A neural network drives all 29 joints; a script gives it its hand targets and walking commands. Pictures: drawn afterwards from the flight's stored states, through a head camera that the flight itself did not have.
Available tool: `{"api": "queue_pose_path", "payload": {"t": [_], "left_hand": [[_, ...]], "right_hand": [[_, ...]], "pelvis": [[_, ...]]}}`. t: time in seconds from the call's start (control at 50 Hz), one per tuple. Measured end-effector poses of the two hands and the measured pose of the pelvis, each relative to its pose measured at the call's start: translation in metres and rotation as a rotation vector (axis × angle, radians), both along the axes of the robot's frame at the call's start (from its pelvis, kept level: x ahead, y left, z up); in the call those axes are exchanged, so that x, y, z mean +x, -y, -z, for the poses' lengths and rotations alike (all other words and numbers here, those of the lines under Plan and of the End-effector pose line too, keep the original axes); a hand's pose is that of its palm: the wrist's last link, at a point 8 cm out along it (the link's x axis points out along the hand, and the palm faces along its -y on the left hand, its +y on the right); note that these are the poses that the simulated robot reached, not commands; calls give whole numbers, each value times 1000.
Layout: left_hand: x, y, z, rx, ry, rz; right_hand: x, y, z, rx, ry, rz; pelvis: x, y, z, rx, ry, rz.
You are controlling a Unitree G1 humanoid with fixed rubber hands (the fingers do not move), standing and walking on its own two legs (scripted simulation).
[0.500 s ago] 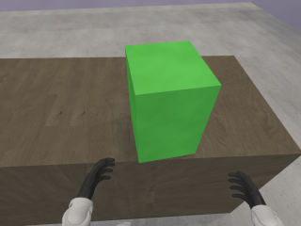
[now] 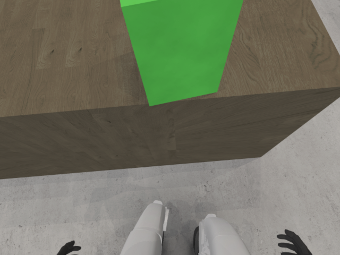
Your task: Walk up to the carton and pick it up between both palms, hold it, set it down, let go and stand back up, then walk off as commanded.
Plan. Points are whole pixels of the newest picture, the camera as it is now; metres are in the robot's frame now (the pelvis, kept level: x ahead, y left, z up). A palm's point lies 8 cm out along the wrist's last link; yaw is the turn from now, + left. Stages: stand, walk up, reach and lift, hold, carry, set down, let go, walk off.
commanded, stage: walk off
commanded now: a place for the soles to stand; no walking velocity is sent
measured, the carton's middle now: (173, 27) +0.57 +0.02 +0.10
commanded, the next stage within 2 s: stand in 1.74 s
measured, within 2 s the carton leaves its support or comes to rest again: neither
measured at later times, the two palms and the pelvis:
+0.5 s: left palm out of the picture +0.03 +0.35 -0.12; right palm out of the picture +0.02 -0.23 -0.06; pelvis -0.08 +0.06 +0.02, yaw +0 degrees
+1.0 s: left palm out of the picture -0.10 +0.26 -0.08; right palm out of the picture -0.09 -0.32 -0.10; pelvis -0.19 -0.03 +0.01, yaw +1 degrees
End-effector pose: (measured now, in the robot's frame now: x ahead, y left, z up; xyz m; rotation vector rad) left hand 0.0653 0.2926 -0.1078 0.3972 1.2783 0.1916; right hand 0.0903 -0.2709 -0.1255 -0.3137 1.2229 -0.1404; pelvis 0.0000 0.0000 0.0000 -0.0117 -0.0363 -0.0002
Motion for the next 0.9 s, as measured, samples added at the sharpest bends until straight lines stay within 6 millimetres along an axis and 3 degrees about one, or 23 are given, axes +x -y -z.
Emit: {"api": "queue_pose_path", "payload": {"t": [0.14,0.22,0.3,0.46,0.68,0.8,0.9], "left_hand": [[-2,-19,12,-44,78,20],[-1,-35,22,-79,112,17],[-1,-46,18,-99,143,5],[-30,-56,15,-110,109,-17],[-75,-37,6,-81,126,-8],[-102,-12,-1,-48,161,-2],[-138,16,-9,-35,163,11]], "right_hand": [[-2,-14,-13,-55,71,-34],[-17,-31,-22,-75,94,-45],[-36,-39,-40,-108,93,-40],[-60,-41,-62,-151,87,-46],[-107,-20,-55,-120,112,-43],[-134,6,-40,-78,146,-36],[-158,31,-28,-47,151,-27]], "pelvis": [[-23,-27,4,-35,33,-6],[-38,-47,7,-43,61,1],[-48,-59,-1,-62,67,-7],[-74,-65,-16,-65,12,-6],[-122,-43,-14,-29,25,-1],[-152,-13,-7,9,16,6],[-177,15,-5,12,31,-17]]}}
